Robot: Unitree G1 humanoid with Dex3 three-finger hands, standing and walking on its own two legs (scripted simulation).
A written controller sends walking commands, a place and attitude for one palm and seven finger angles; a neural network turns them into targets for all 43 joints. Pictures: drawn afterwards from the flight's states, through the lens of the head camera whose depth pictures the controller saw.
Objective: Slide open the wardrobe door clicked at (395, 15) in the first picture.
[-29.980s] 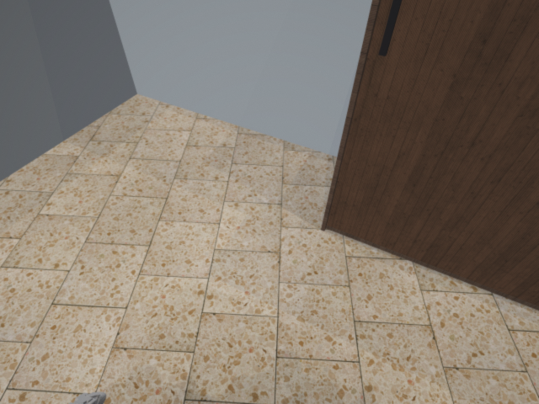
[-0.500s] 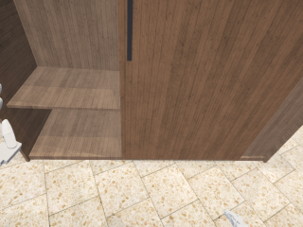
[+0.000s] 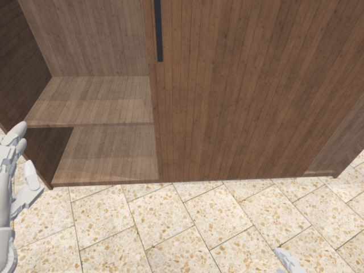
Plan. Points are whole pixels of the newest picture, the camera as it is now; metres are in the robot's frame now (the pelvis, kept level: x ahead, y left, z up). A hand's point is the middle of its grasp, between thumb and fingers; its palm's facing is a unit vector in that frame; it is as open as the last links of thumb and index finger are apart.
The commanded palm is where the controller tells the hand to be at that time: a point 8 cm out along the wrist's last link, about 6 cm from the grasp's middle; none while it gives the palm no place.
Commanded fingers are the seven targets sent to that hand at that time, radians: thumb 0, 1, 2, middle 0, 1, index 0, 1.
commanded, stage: let the arm hang, fingers relaxed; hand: left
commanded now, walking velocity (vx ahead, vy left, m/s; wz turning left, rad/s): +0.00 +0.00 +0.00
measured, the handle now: (157, 11) +0.75 +0.13 +0.27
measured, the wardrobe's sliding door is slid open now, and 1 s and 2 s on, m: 0.66 0.66 0.66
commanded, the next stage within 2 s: look to check the result in 1.06 s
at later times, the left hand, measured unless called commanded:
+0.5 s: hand out of the picture +0.01 +0.20 -0.16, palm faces +0.01 -0.97 -0.23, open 7.2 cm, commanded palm none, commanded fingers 0.00 0.90 0.90 -0.20 -0.30 -0.20 -0.30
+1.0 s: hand out of the picture +0.07 +0.21 -0.16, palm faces -0.01 -0.98 -0.20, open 7.3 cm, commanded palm none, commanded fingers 0.00 0.90 0.90 -0.20 -0.30 -0.20 -0.30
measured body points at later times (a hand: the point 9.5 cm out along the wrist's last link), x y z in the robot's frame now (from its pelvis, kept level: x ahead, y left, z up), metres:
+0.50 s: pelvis +0.02 +0.00 +0.02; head +0.06 +0.01 +0.47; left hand +0.02 +0.25 -0.14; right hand +0.05 -0.24 -0.14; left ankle +0.04 +0.13 -0.72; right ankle +0.02 -0.12 -0.72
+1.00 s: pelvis +0.03 +0.03 +0.02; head +0.04 +0.04 +0.47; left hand +0.07 +0.27 -0.14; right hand +0.06 -0.20 -0.14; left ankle +0.04 +0.13 -0.72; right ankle +0.02 -0.12 -0.72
